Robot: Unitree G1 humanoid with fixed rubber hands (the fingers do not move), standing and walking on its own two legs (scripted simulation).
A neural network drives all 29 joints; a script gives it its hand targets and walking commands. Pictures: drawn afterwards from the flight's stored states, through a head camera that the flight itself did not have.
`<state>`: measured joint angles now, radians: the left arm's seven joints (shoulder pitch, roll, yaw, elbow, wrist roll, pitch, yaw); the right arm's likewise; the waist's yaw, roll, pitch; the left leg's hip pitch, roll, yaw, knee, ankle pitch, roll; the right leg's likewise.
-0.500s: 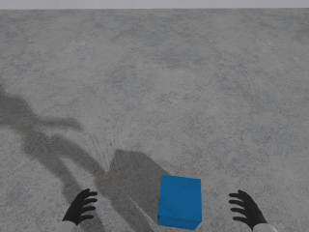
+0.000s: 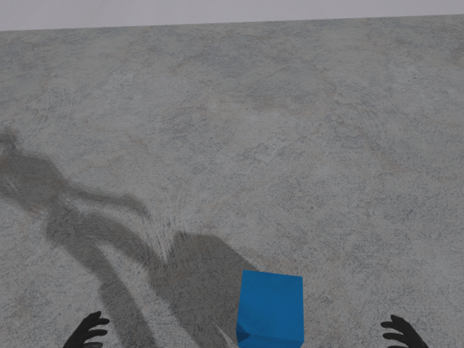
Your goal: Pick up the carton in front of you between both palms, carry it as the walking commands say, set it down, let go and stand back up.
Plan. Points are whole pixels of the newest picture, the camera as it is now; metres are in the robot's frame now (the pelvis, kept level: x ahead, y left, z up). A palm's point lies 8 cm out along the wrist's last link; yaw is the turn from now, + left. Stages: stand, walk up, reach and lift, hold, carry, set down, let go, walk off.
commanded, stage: stand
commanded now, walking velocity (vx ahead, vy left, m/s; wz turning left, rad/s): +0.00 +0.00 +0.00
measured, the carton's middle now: (269, 313) +0.35 -0.08 -0.64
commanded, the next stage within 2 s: none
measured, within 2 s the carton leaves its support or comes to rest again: neither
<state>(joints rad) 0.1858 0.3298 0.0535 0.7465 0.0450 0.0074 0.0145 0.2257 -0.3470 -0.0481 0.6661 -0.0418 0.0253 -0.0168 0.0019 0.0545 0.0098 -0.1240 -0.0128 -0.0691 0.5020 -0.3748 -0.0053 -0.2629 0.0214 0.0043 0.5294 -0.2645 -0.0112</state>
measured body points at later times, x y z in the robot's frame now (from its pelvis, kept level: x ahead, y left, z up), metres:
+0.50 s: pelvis +0.00 -0.01 +0.01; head +0.00 -0.02 +0.46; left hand +0.11 +0.30 -0.10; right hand +0.12 -0.31 -0.11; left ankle -0.07 +0.13 -0.73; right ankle +0.01 -0.11 -0.73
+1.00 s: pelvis -0.02 -0.01 +0.01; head -0.02 -0.02 +0.46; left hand +0.08 +0.31 -0.10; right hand +0.09 -0.31 -0.11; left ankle -0.07 +0.13 -0.73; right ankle +0.01 -0.11 -0.73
